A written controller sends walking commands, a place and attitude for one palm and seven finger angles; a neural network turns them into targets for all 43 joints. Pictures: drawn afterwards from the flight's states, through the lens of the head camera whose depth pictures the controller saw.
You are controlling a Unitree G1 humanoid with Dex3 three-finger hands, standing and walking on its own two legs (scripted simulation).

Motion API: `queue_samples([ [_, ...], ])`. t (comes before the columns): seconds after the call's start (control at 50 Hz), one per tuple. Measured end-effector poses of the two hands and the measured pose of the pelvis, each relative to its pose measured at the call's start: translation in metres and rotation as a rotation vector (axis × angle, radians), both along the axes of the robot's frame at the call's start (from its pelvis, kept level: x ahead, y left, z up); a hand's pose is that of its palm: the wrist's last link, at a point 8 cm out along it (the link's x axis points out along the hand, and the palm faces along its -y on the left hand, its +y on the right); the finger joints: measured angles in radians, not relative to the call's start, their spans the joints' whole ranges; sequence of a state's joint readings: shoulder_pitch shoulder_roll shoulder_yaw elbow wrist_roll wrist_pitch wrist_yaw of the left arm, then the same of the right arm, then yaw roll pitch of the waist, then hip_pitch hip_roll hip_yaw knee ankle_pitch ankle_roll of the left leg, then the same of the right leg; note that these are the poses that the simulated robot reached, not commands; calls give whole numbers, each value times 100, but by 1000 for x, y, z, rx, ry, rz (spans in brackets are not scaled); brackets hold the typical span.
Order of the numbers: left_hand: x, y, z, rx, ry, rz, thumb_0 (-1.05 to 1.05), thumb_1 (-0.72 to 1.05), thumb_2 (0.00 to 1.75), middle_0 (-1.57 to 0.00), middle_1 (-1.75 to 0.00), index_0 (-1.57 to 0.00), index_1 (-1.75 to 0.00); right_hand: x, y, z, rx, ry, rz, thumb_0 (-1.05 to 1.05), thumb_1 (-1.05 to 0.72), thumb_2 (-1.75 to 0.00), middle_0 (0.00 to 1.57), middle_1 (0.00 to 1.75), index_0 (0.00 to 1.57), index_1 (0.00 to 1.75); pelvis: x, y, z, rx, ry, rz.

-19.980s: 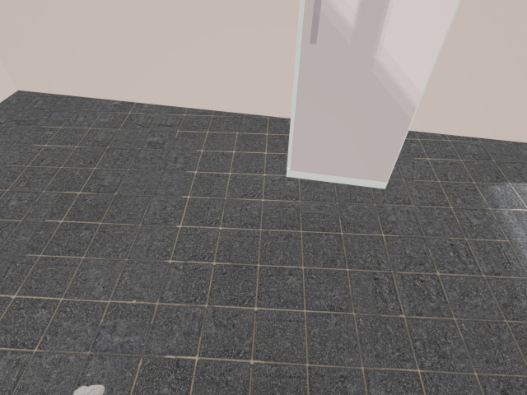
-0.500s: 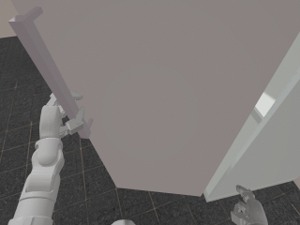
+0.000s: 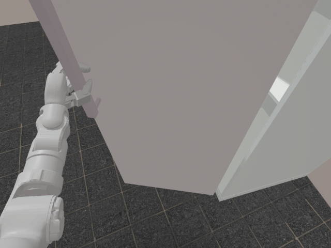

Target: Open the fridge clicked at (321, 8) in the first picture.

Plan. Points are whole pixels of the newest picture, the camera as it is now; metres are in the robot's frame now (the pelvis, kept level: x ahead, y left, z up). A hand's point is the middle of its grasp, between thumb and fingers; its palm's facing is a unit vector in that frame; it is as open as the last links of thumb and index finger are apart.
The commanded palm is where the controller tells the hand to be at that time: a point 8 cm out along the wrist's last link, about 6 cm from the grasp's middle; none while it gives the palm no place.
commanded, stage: stop walking and hold the door back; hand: left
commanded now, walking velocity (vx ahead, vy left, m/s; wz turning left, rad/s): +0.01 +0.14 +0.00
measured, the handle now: (74, 58) +0.48 +0.23 +0.20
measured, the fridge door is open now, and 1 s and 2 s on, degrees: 67 70 70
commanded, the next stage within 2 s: loosen the grip on the handle in 0.56 s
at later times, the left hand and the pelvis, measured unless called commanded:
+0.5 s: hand (83, 98) +0.42 +0.21 +0.14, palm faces +0.16 -0.97 -0.20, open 6.0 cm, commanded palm +0.39 +0.27 +0.13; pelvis +0.01 +0.03 +0.01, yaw -4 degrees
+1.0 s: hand (80, 103) +0.41 +0.22 +0.13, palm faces +0.17 -0.96 -0.21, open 11.4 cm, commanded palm +0.38 +0.26 +0.13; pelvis -0.02 +0.02 +0.00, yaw -4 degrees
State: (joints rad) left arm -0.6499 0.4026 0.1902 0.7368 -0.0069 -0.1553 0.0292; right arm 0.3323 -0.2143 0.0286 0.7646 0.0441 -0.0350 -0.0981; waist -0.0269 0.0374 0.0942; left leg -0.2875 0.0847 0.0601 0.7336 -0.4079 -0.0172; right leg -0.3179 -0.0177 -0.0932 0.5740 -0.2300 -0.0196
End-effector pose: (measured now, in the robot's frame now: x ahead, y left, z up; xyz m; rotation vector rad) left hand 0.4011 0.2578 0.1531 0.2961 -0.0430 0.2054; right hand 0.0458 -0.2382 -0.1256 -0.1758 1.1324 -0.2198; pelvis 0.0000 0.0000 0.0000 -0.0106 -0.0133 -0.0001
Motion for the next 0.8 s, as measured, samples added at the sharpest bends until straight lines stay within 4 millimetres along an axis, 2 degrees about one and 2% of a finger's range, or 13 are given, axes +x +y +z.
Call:
queue_samples([
  [0.06, 3, -2, -2, -16, 3, 18, -7, 62, 78, -45, -140, -40, -140, 3, -17, 0, -26, -34, -49, 1, -92, -90, 21, 30, 21, 30, -2, 2, 0, -5, -25, -4],
  [0.12, 5, -2, -3, -40, 8, 16, -7, 63, 77, -45, -140, -41, -140, 12, -28, 12, -65, -84, -55, 1, -92, -90, 20, 30, 21, 30, -2, 6, 5, 11, -38, -12],
  [0.26, 6, 1, -6, -81, -60, -39, -2, 63, 76, -45, -140, -42, -140, 42, -32, 46, -166, -217, -38, 1, -91, -90, 20, 30, 20, 30, 8, 23, 6, 0, -33, -37],
  [0.32, 4, 3, -9, -93, -95, -74, -2, 63, 75, -45, -140, -41, -140, 54, -21, 54, -174, -246, -46, 1, -90, -90, 20, 30, 20, 30, 11, 32, 5, 3, -27, -52],
  [0.38, -1, 4, -9, -85, -107, -91, -2, 64, 75, -45, -140, -39, -139, 67, -2, 58, -140, -269, -23, 1, -90, -90, 20, 30, 20, 30, 13, 34, 9, -9, -6, -64],
  [0.46, -10, 4, -10, -70, -119, -89, -3, 64, 74, -45, -140, -37, -139, 84, 24, 50, -61, -287, 31, 1, -90, -90, 20, 30, 20, 30, 15, 32, 7, -7, 9, -75],
  [0.54, -19, 2, -9, -62, -110, -70, -3, 64, 74, -45, -140, -37, -139, 95, 41, 42, -3, -293, 51, 1, -90, -90, 20, 30, 21, 30, 12, 31, 8, -14, 5, -74],
  [0.66, -21, 2, -8, -63, -72, -67, -5, 63, 77, -45, -140, -38, -140, 94, 44, 40, -6, -286, 65, 1, -90, -90, 21, 30, 21, 30, 7, 31, 9, -7, 0, -64],
  [0.7, -14, 5, -5, -25, -42, -92, -7, 60, 77, -45, -140, -39, -140, 89, 39, 43, -13, -289, 69, 1, -90, -90, 21, 30, 21, 30, 3, 31, 9, -4, 1, -66],
  [0.74, -9, 7, -6, -77, -5, -94, -8, 56, 77, -45, -140, -40, -140, 82, 32, 48, -19, -313, 64, 1, -90, -90, 21, 30, 21, 30, 0, 29, 9, 8, 27, -55],
  [0.8, -14, 9, -5, -139, -20, -64, -6, 50, 74, -45, -139, -41, -139, 68, 17, 53, -44, -355, 47, 1, -90, -90, 21, 30, 21, 30, -4, 30, 7, 9, 31, -59],
])
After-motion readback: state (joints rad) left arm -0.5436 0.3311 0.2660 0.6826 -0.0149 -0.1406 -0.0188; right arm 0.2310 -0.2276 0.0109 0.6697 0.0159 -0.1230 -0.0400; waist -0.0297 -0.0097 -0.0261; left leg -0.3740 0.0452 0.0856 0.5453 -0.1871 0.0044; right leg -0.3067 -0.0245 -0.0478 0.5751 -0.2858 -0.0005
